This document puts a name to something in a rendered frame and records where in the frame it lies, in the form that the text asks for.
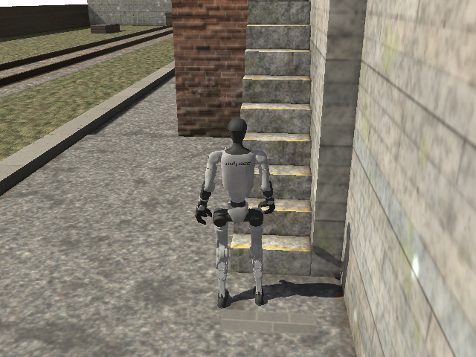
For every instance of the stairs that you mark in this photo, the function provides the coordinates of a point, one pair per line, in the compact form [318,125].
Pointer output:
[276,107]

